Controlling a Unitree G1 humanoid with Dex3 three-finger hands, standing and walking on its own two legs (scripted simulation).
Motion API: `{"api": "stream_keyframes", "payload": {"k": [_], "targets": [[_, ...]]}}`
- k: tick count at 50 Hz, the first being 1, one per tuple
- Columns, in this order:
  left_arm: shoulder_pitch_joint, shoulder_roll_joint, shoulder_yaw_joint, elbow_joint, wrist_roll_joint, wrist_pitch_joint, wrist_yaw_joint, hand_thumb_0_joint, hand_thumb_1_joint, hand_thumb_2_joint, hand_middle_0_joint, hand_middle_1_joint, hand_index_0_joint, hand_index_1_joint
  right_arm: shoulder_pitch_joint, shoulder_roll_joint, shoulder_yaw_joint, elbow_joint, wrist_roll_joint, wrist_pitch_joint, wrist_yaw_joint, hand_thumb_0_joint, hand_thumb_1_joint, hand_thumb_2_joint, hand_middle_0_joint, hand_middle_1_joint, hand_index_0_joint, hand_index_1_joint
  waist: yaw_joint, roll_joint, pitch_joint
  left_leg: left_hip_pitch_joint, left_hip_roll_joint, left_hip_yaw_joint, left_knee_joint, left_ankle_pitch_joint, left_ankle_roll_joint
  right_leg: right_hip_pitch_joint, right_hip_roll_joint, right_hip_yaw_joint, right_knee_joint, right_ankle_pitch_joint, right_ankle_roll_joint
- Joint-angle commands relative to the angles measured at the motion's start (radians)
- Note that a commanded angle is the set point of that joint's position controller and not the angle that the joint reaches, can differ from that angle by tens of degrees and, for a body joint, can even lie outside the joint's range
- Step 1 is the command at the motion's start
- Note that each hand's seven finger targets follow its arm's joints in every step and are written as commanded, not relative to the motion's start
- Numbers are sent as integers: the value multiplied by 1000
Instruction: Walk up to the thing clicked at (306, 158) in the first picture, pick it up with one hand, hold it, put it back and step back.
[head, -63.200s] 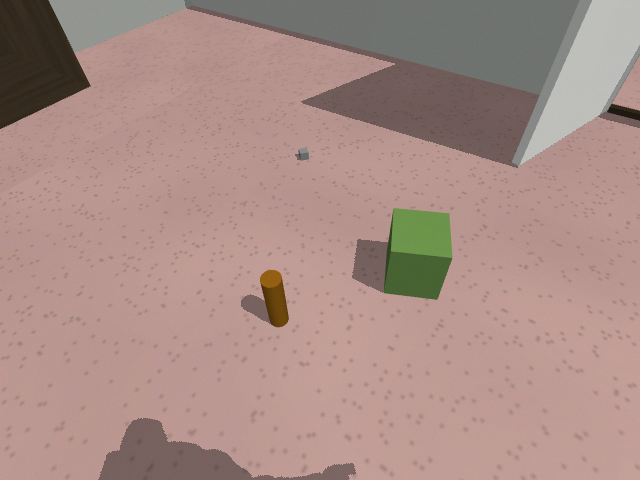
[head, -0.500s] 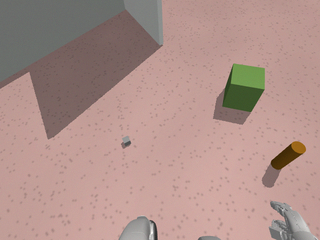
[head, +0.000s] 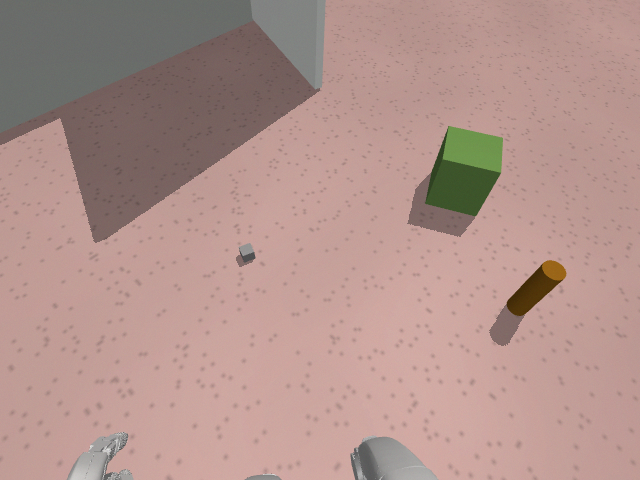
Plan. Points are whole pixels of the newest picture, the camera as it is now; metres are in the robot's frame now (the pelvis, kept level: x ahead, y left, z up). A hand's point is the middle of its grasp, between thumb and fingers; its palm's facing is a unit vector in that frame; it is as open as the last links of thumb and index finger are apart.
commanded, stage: step back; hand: left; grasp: from above
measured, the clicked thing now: (247, 252) +0.90 +0.24 -0.74
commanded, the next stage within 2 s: stand in 1.46 s
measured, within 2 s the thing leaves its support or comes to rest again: neither
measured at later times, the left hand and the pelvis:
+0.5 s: hand out of the picture -0.08 +0.26 -0.13, palm faces +0.02 -0.90 -0.43, open 7.4 cm; pelvis -0.17 -0.02 +0.00, yaw +0 degrees
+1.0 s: hand out of the picture -0.12 +0.23 -0.14, palm faces +0.03 -0.93 -0.38, open 7.4 cm; pelvis -0.16 -0.03 +0.00, yaw +0 degrees
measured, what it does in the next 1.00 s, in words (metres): walks backwards: right foot, then left foot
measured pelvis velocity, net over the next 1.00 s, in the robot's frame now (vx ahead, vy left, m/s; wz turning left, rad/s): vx -0.16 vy -0.03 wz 0.00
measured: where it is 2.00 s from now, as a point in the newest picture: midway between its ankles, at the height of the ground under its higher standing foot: outside the picture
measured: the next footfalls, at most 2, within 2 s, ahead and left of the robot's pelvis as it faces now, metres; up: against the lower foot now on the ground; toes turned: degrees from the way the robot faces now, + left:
right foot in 0.20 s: -0.09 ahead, -0.14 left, +0.00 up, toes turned -2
left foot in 0.54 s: -0.16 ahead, +0.10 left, +0.00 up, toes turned +0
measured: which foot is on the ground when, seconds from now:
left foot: down 0.00-0.24, up 0.26-0.52, down 0.54-0.88, up 0.90-1.00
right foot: up 0.00-0.18, down 0.20-0.58, up 0.60-0.80, down 0.82-1.00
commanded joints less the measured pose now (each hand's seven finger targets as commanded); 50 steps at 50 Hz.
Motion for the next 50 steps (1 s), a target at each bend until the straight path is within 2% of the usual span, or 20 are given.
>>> {"api": "stream_keyframes", "payload": {"k": [1, 5, 10, 11, 12, 13, 14, 17, 23, 26, 27, 29, 30, 33, 38, 41, 43, 44, 45, 50], "targets": [[58, 174, 58, -58, 8, -32, 6, 0, 900, 900, -200, -300, -200, -300, -48, -259, -73, -102, 5, -36, -26, 0, -900, -900, 200, 300, 200, 300, 28, 179, -159, 148, 216, -190, -145, 475, 190, -20, -16, 40, 4, 8, 31], [57, 158, 41, -64, 13, -52, 6, 0, 900, 900, -200, -300, -200, -300, -11, -268, -77, -112, 6, -22, -26, 0, -900, -900, 200, 300, 200, 300, -10, 212, -221, 263, 248, -182, -99, 488, 226, 38, -74, -38, -315, -25, 53], [213, 166, 48, 33, 25, -67, 1, 0, 900, 900, -200, -300, -200, -300, -101, -285, -71, -133, 22, 10, -16, 0, -900, -900, 200, 300, 200, 300, 61, 205, -294, 60, 196, -129, 4, 260, 119, 350, -90, -118, -798, 281, -5], [203, 220, 65, 26, 37, -69, -1, 0, 900, 900, -200, -300, -200, -300, -93, -246, -61, -139, 25, 9, -13, 0, -900, -900, 200, 300, 200, 300, 54, 80, -270, -95, 122, -106, 77, 84, 67, 395, -179, 61, -788, 249, -42], [166, 310, 91, 2, 39, -65, -6, 0, 900, 900, -200, -300, -200, -300, -95, -191, -48, -158, 29, 4, -21, 0, -900, -900, 200, 300, 200, 300, 56, -179, -206, -304, -67, -36, 235, -226, -1, 371, -359, 298, -838, 236, -124], [82, 399, 104, -37, 47, -62, -3, 0, 900, 900, -200, -300, -200, -300, -131, -227, -68, -155, 21, 8, -41, 0, -900, -900, 200, 300, 200, 300, 109, -290, -149, -220, -71, -85, 471, -362, -35, 91, -551, 486, -916, 228, -294], [19, 357, 95, -52, 33, -67, 5, 0, 900, 900, -200, -300, -200, -300, -110, -266, -87, -134, 31, 8, -41, 0, -900, -900, 200, 300, 200, 300, 61, -232, -71, -143, -30, -156, 576, -325, -31, -66, -555, 467, -941, 216, -290], [-49, 213, 66, -61, 34, -75, 9, 0, 900, 900, -200, -300, -200, -300, -19, -220, -59, -73, 39, 2, -27, 0, -900, -900, 200, 300, 200, 300, -7, -68, -119, -188, -127, -124, 600, -166, -23, 143, -311, 65, -769, 457, -154], [90, 232, 85, -32, 53, -83, -1, 0, 900, 900, -200, -300, -200, -300, -38, -218, -51, -68, 13, -38, -15, 0, -900, -900, 200, 300, 200, 300, 99, -177, -176, -232, -16, -19, 147, -258, -50, 430, -352, 160, -809, -84, -183], [51, 254, 71, -20, 37, -69, -15, 0, 900, 900, -200, -300, -200, -300, 68, -199, -64, -4, 11, -62, -7, 0, -900, -900, 200, 300, 200, 300, 35, -147, -166, 119, -21, 38, -265, -105, -2, 224, -327, 83, -741, -81, -130], [103, 200, 47, -14, 34, -63, -16, 0, 900, 900, -200, -300, -200, -300, 94, -218, -78, 17, -4, -68, -9, 0, -900, -900, 200, 300, 200, 300, 35, -37, -174, 254, 2, -65, -290, -81, 12, 95, -268, 28, -605, -59, -85], [84, 143, 37, -9, 15, -68, -18, 0, 900, 900, -200, -300, -200, -300, 13, -340, -89, -22, -25, -79, -14, 0, -900, -900, 200, 300, 200, 300, 38, 176, -102, 164, 327, -556, -411, -543, 136, -173, -116, -123, -335, -27, 5], [-1, 225, 57, -3, 24, -74, -17, 0, 900, 900, -200, -300, -200, -300, -1, -367, -91, -17, -6, -81, -9, 0, -900, -900, 200, 300, 200, 300, -5, 173, -24, -82, 377, -592, -458, -673, 209, -36, -178, -31, -290, -28, 4], [54, 191, 45, 36, 7, -85, -40, 0, 900, 900, -200, -300, -200, -300, -87, -245, -58, -30, -12, -97, -10, 0, -900, -900, 200, 300, 200, 300, 45, 152, -14, -27, 195, -262, -387, -319, 106, 37, -147, -41, -338, 131, -7], [50, 178, 39, 58, 16, -102, -46, 0, 900, 900, -200, -300, -200, -300, -17, -273, -80, -15, -11, -83, 3, 0, -900, -900, 200, 300, 200, 300, -5, 233, -72, 17, 193, -201, -335, -334, 124, 133, -126, -139, -520, 67, 10], [132, 158, 38, 109, 22, -122, -33, 0, 900, 900, -200, -300, -200, -300, -49, -248, -71, -21, 4, -64, 6, 0, -900, -900, 200, 300, 200, 300, 48, 184, -104, -45, 158, -116, -188, -254, 94, 335, -91, -174, -755, 196, -9], [188, 213, 57, 131, 36, -140, -14, 0, 900, 900, -200, -300, -200, -300, -35, -167, -46, -36, 20, -62, 2, 0, -900, -900, 200, 300, 200, 300, 73, -20, -166, -179, 56, -18, 82, -139, 28, 517, -206, 60, -840, 210, -51], [186, 286, 69, 128, 34, -143, -9, 0, 900, 900, -200, -300, -200, -300, -46, -144, -38, -42, 21, -62, -2, 0, -900, -900, 200, 300, 200, 300, 88, -143, -153, -285, -40, 4, 205, -256, -8, 483, -392, 352, -926, 22, -145], [126, 320, 74, 104, 36, -143, -12, 0, 900, 900, -200, -300, -200, -300, -38, -199, -56, -23, 15, -60, -9, 0, -900, -900, 200, 300, 200, 300, 76, -107, -99, -215, 0, -43, 300, -322, -17, 318, -499, 445, -950, -81, -232], [96, 232, 46, 101, 21, -156, -7, 0, 900, 900, -200, -300, -200, -300, -16, -179, -52, 18, 18, -76, -1, 0, -900, -900, 200, 300, 200, 300, 51, -94, -153, -121, 39, -23, 152, -195, -17, 366, -379, 161, -815, 463, -162]]}}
